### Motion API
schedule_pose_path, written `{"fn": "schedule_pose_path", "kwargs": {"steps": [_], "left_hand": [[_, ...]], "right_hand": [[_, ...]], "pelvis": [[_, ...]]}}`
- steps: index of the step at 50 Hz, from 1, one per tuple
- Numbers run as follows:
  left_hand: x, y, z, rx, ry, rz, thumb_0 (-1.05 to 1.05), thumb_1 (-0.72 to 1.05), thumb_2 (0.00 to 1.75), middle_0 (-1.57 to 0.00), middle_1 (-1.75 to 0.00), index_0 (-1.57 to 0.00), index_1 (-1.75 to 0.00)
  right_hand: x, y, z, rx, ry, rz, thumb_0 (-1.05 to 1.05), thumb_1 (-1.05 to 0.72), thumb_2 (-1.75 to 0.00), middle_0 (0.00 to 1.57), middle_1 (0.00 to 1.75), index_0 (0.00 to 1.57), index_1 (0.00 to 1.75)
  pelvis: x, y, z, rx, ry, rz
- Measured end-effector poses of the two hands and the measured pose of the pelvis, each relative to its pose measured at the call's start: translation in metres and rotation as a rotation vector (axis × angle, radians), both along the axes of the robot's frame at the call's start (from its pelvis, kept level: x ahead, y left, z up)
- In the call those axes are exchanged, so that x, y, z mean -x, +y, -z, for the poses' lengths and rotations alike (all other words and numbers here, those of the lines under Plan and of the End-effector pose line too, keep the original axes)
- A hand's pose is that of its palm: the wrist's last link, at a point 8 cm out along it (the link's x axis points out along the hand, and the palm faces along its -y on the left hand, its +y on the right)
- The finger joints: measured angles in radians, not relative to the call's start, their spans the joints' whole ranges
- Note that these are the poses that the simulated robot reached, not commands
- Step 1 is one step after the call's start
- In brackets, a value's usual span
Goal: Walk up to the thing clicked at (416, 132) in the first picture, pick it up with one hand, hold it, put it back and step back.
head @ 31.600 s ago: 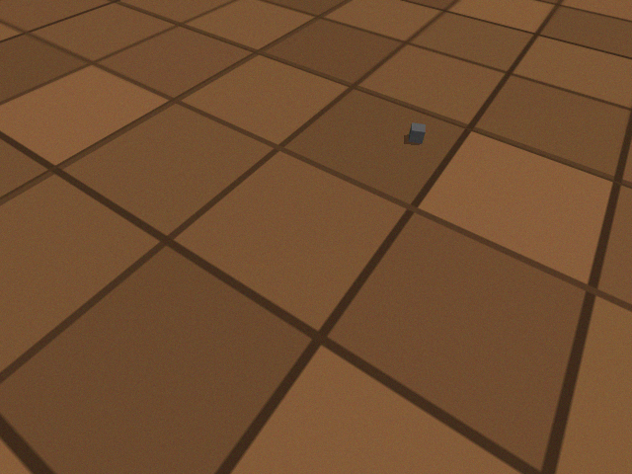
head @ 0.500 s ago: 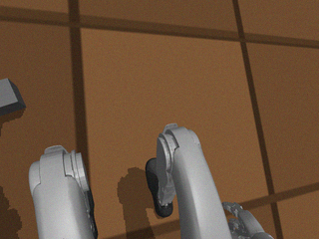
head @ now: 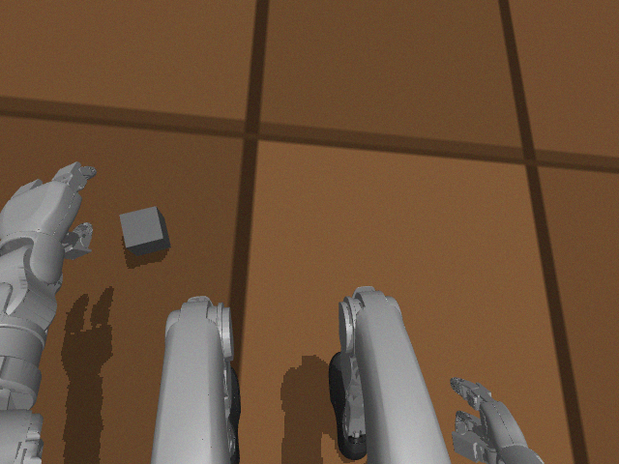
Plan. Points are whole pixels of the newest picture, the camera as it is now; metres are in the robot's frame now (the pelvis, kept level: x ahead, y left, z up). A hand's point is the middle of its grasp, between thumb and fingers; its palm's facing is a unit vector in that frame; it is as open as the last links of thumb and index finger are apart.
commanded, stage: home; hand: left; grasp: from above
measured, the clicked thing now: (146, 231) +0.49 +0.30 -0.40
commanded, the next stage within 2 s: none
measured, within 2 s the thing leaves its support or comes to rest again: neither
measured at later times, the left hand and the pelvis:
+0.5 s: hand (29, 342) +0.25 +0.22 +0.10, palm faces -0.01 -0.92 -0.40, open 7.4 cm; pelvis +0.03 -0.01 +0.18, yaw +5 degrees
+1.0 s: hand out of the picture +0.22 +0.19 +0.24, palm faces +0.16 -0.97 -0.20, open 7.4 cm; pelvis +0.08 +0.00 +0.28, yaw +6 degrees
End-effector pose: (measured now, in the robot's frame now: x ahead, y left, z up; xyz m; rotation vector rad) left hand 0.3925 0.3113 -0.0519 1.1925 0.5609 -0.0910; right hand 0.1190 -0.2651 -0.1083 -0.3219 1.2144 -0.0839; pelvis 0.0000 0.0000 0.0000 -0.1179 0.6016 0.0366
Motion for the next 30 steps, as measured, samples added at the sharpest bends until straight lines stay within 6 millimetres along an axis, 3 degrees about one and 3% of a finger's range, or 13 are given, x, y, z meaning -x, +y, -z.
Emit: {"fn": "schedule_pose_path", "kwargs": {"steps": [7,14,21,30], "left_hand": [[0.064,-0.016,-0.047,0.233,0.020,-0.122,0.00,0.79,0.90,-0.22,-0.34,-0.22,-0.34],[0.106,-0.026,-0.099,0.392,-0.010,-0.283,0.00,0.87,0.90,-0.21,-0.31,-0.21,-0.31],[0.139,-0.042,-0.156,0.568,0.021,-0.455,0.00,0.89,0.90,-0.21,-0.31,-0.21,-0.31],[0.163,-0.058,-0.225,0.727,0.040,-0.627,0.01,0.90,0.90,-0.20,-0.30,-0.21,-0.30]], "right_hand": [[-0.058,0.005,-0.063,0.010,-0.179,-0.057,0.01,-0.90,-0.90,0.20,0.30,0.20,0.30],[-0.094,0.022,-0.123,-0.009,-0.338,-0.071,0.01,-0.90,-0.90,0.20,0.30,0.20,0.30],[-0.103,0.037,-0.181,-0.045,-0.427,-0.044,0.01,-0.90,-0.90,0.20,0.30,0.20,0.30],[-0.094,0.040,-0.249,-0.022,-0.463,0.011,0.01,-0.90,-0.90,0.20,0.30,0.20,0.30]], "pelvis": [[-0.002,-0.003,-0.052,-0.018,-0.046,-0.017],[-0.006,-0.005,-0.100,-0.033,-0.109,-0.038],[-0.018,-0.006,-0.153,-0.048,-0.181,-0.048],[-0.045,-0.005,-0.217,-0.063,-0.280,-0.062]]}}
